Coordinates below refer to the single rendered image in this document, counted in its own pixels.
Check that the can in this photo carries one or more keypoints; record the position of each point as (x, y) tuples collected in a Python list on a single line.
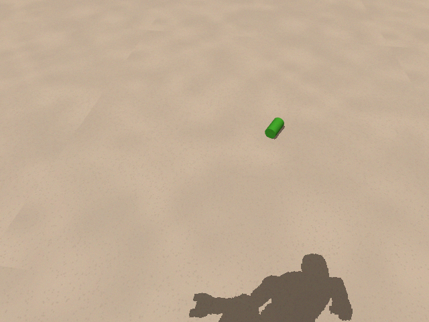
[(274, 127)]

